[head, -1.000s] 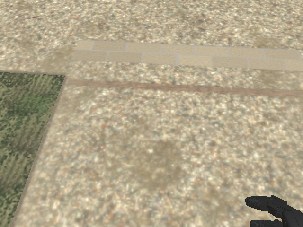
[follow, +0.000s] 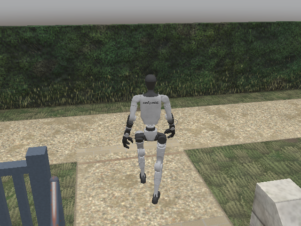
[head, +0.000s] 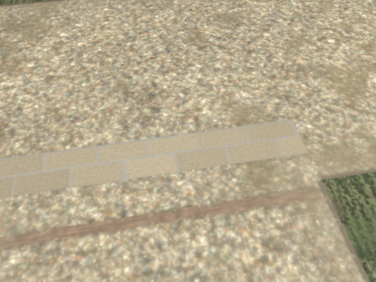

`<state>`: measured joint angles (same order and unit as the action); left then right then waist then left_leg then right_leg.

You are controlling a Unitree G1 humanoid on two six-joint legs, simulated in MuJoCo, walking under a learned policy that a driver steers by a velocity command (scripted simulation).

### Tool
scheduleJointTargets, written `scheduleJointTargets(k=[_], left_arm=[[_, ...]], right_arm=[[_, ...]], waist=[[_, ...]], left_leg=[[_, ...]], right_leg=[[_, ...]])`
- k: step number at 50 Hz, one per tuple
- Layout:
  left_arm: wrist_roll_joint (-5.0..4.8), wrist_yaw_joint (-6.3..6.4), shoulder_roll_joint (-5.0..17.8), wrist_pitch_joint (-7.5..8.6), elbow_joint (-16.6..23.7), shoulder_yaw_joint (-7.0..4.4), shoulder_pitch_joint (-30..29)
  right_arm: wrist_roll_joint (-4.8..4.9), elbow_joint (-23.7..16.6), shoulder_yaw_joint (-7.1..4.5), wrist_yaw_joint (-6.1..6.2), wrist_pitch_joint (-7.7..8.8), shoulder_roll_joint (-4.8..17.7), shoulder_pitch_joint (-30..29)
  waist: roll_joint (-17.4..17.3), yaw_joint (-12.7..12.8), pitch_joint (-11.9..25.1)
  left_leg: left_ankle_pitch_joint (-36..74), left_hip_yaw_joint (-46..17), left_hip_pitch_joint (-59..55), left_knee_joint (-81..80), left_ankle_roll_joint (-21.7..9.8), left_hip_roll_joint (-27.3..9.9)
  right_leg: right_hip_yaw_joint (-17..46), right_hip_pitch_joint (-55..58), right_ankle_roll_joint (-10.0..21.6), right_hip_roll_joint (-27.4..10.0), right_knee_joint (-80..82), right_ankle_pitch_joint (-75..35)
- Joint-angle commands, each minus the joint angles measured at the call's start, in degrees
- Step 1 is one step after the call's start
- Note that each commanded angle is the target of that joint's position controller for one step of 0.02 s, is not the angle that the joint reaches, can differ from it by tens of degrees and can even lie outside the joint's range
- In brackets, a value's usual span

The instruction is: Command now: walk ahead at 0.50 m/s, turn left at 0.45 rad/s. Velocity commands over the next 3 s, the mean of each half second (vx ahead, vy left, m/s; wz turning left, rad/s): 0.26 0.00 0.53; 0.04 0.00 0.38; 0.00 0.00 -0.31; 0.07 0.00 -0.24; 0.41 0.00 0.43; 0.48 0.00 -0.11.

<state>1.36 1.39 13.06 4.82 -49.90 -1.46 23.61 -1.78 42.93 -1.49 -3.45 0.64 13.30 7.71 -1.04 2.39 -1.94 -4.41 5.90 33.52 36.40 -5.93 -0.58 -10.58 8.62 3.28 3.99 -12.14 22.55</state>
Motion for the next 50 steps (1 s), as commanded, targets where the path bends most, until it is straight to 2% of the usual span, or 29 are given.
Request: scheduleJointTargets(k=[1, 2, 3, 4, 5, 6, 7, 8, 10, 13, 17, 22, 24, 26, 27, 28, 29, 30, 31, 32, 34, 35, 39, 44, 46, 47, 48, 49, 50], left_arm=[[0.60, 1.12, 11.28, -0.36, 1.66, -2.49, 0.36], [0.38, 1.07, 11.91, -0.65, 2.30, -2.54, -1.09], [0.18, 0.78, 9.85, -0.36, 4.30, -1.90, -1.29], [-0.93, -0.42, 5.62, 0.08, 8.03, -1.36, 0.19], [0.24, -0.56, 8.35, 0.43, 8.38, -1.52, -4.19], [-0.67, -0.69, 7.70, 1.05, 9.50, -1.13, -6.56], [-0.76, -0.53, 7.37, 1.19, 9.16, -1.06, -6.24], [0.06, -0.44, 7.25, 0.27, 9.36, -1.10, -6.57], [1.07, -0.54, 6.63, -2.24, 9.24, -0.99, -4.50], [0.72, -0.54, 5.49, -3.73, 9.92, -0.59, -5.19], [0.37, -0.42, 5.82, -4.14, 11.87, -0.33, -11.56], [-0.34, -0.02, 7.44, -3.74, 13.82, -0.29, -17.25], [-0.61, 0.25, 8.23, -3.24, 13.85, -0.39, -16.33], [-0.71, 0.58, 8.74, -2.50, 12.88, -0.54, -11.73], [-0.09, 1.02, 9.56, -1.77, 12.15, -0.79, -7.98], [0.50, 1.86, 14.61, -1.52, 12.59, -1.77, -4.90], [-0.69, 1.53, 16.74, -2.91, 13.06, -2.31, -6.21], [-1.49, 1.25, 13.30, -3.75, 13.16, -1.96, -5.90], [-1.30, 1.37, 9.42, -4.08, 13.75, -0.94, -7.96], [-0.87, 1.46, 8.06, -4.63, 14.31, -0.50, -11.17], [0.03, 1.48, 8.73, -4.68, 14.23, -0.76, -12.83], [0.20, 1.23, 8.86, -4.51, 13.85, -0.92, -12.48], [0.00, 0.72, 9.21, -4.06, 12.37, -1.33, -10.69], [0.37, -0.50, 10.87, -5.16, 10.51, -2.04, -9.72], [-0.27, -0.71, 11.23, -5.95, 9.76, -2.14, -10.00], [-0.44, -0.73, 10.90, -6.12, 8.89, -2.10, -8.37], [-0.32, -1.01, 8.75, -5.99, 8.89, -1.72, -6.82], [-0.96, -1.14, 4.21, -5.78, 10.80, -0.46, -6.39], [-0.76, -0.80, 5.99, -6.59, 9.40, -0.69, -9.26]], right_arm=[[-0.27, -1.94, -1.96, 0.71, 0.93, 6.10, 7.65], [-0.88, 0.40, -3.02, 1.22, 1.43, 7.91, 15.85], [-1.18, 1.44, -4.76, 2.12, 1.37, 13.15, 22.72], [-0.07, -0.09, -6.00, 2.50, 0.81, 18.00, 17.94], [2.15, -0.33, -6.05, 2.60, 0.58, 16.36, 17.00], [2.00, -0.48, -5.35, 3.19, 0.62, 13.96, 14.32], [1.77, -0.13, -4.48, 3.26, 0.67, 10.85, 12.38], [2.04, -0.45, -3.95, 3.32, 0.86, 9.14, 10.31], [2.05, -0.88, -3.43, 3.07, 1.48, 8.55, 8.92], [1.52, -0.58, -4.01, 2.96, 1.75, 11.17, 9.71], [1.78, -0.45, -4.08, 3.52, 0.45, 11.12, 11.81], [0.91, -1.14, -4.64, 4.14, -1.15, 11.99, 13.83], [0.54, -1.94, -4.90, 4.28, -1.58, 12.43, 12.52], [0.87, -3.17, -5.01, 4.28, -1.63, 12.68, 8.67], [1.69, -4.16, -4.77, 4.21, -1.30, 12.02, 6.51], [2.42, -5.85, -3.63, 4.14, -0.84, 7.84, 9.50], [2.20, -5.66, -4.06, 4.54, -1.58, 8.24, 16.20], [-0.11, -3.56, -4.57, 4.75, -2.31, 11.47, 16.87], [-0.24, -3.05, -4.89, 4.31, -2.85, 11.97, 13.32], [0.20, -3.36, -4.85, 3.77, -3.49, 11.26, 11.44], [0.75, -3.68, -4.30, 2.72, -4.53, 9.84, 10.56], [1.12, -3.67, -4.08, 2.53, -4.72, 9.42, 10.78], [0.96, -4.13, -3.05, 2.55, -5.09, 7.87, 8.69], [1.26, -4.22, -1.50, 2.69, -5.06, 6.56, 5.93], [1.09, -2.84, -1.01, 2.91, -4.32, 5.72, 8.61], [0.77, -2.39, -0.84, 3.04, -3.69, 6.26, 9.12], [-0.17, -2.87, -0.89, 3.29, -2.95, 8.48, 8.32], [-0.13, -4.54, -1.68, 3.57, -2.53, 13.39, 4.81], [-0.37, -3.85, -0.67, 3.92, -1.90, 9.36, 3.70]], waist=[[6.89, -5.51, 4.21], [5.12, -9.80, 8.57], [-1.45, -12.37, 14.16], [-15.85, -6.48, 16.94], [-3.27, -8.43, 15.31], [-0.52, -6.76, 9.16], [4.03, -4.08, 4.31], [4.81, -2.32, 2.52], [2.43, -0.41, 3.33], [0.18, -0.01, 5.06], [-3.20, -2.81, 6.30], [-4.10, -5.57, 4.90], [-4.62, -4.97, 4.01], [-5.10, -1.79, 3.35], [-3.47, 0.58, 4.13], [7.99, -0.51, 10.02], [18.73, -3.65, 13.53], [11.19, -3.67, 12.46], [6.19, -3.29, 8.71], [5.11, -4.10, 6.16], [9.74, -4.05, 4.37], [9.83, -4.14, 4.84], [9.36, -3.27, 5.95], [12.05, -1.37, 5.05], [10.31, -3.32, 4.53], [8.21, -3.72, 3.65], [1.47, -2.67, 3.71], [-11.58, -0.39, 2.71], [-9.69, -2.98, 0.68]], left_leg=[[-7.82, 3.17, -11.51, -1.91, -4.22, 5.92], [-7.02, 0.69, -23.26, -6.57, -6.28, 6.41], [-11.98, -14.19, -36.44, -8.23, -10.34, -5.10], [0.52, -48.11, -49.71, -15.38, -20.91, -19.98], [9.53, -44.57, -48.22, -16.80, -20.53, -18.97], [19.00, -35.81, -41.21, -16.54, -18.64, -18.14], [28.74, -29.59, -33.34, -17.07, -15.75, -15.46], [31.98, -24.90, -28.58, -17.64, -13.48, -12.19], [38.26, -20.09, -23.68, -18.43, -11.64, -8.85], [44.53, -16.65, -22.20, -17.42, -9.98, -5.58], [40.06, -17.06, -23.91, -14.81, -6.04, -3.08], [34.53, -24.28, -28.55, -10.93, -5.86, -5.22], [33.00, -27.63, -28.75, -8.49, -5.29, -5.55], [25.97, -29.91, -25.42, -5.45, -2.59, -3.44], [20.88, -29.26, -21.00, -0.90, -0.07, -0.75], [0.94, -21.73, -15.89, 12.62, 2.93, 4.01], [-37.73, -12.05, -6.75, 22.37, 4.25, 13.81], [-35.60, -11.44, -4.87, 31.02, 4.68, 8.53], [-30.38, -11.51, -4.56, 33.09, 5.21, 6.97], [-26.38, -11.21, -5.08, 32.81, 6.19, 5.49], [-22.04, -10.22, -6.50, 33.23, 7.71, 5.57], [-21.12, -10.11, -7.35, 32.66, 8.02, 6.10], [-20.96, -9.89, -8.72, 23.31, 7.89, 5.59], [-21.97, -5.63, -17.71, 4.63, 5.78, 4.25], [-14.45, -3.93, -24.46, -7.79, 4.32, 4.29], [-9.26, -5.52, -28.51, -15.57, 3.25, 3.64], [-10.73, -15.39, -30.95, -21.21, 1.93, -3.52], [-7.13, -30.20, -25.76, -24.45, -2.40, -16.14], [-8.17, -27.67, -15.39, -24.94, -5.53, -17.58]], right_leg=[[-0.01, -0.85, 1.63, -17.13, -21.06, -76.56], [-1.01, -6.84, 1.54, -15.98, -33.99, -67.78], [-1.91, -19.21, 0.85, -12.45, -52.90, -42.87], [3.77, -44.19, -2.52, 2.23, -73.96, 8.06], [14.49, -49.59, -1.98, -1.83, -75.54, 4.05], [14.51, -49.67, -2.18, -4.53, -72.37, -0.37], [13.63, -46.88, -2.65, -6.31, -67.09, -1.80], [13.87, -44.65, -3.48, -7.38, -63.02, -1.60], [13.02, -40.09, -5.05, -7.15, -57.91, -1.94], [11.38, -39.61, -6.40, -6.18, -50.17, -5.73], [11.43, -39.92, -6.57, -5.55, -40.45, -12.91], [13.29, -41.02, -5.59, -4.15, -32.86, -11.20], [14.32, -38.26, -4.51, -3.14, -28.18, -8.36], [14.68, -29.34, -2.92, -2.16, -17.63, -10.70], [16.41, -20.48, -1.66, -4.55, -10.46, -19.24], [28.74, -9.96, 2.19, -19.93, -10.12, -36.24], [43.43, -6.31, 11.54, -30.58, -9.30, -54.94], [42.12, -8.52, 13.46, -29.95, -9.80, -51.05], [34.80, -12.47, 11.90, -25.99, -9.29, -44.34], [28.53, -16.02, 9.57, -22.04, -7.35, -36.78], [21.69, -19.91, 8.26, -17.25, -5.87, -34.84], [19.82, -20.44, 8.38, -16.50, -5.96, -35.95], [18.49, -19.14, 9.52, -17.43, -5.40, -30.17], [18.79, -22.04, 9.18, -17.11, -5.33, -17.93], [18.02, -24.77, 7.42, -16.30, -8.06, -18.37], [17.39, -27.70, 4.77, -15.60, -9.41, -17.62], [14.86, -31.06, 1.06, -12.82, -14.41, -12.70], [8.04, -34.00, -2.70, -4.61, -18.94, -0.63], [11.53, -25.98, -2.75, -5.81, -23.20, 3.72]])
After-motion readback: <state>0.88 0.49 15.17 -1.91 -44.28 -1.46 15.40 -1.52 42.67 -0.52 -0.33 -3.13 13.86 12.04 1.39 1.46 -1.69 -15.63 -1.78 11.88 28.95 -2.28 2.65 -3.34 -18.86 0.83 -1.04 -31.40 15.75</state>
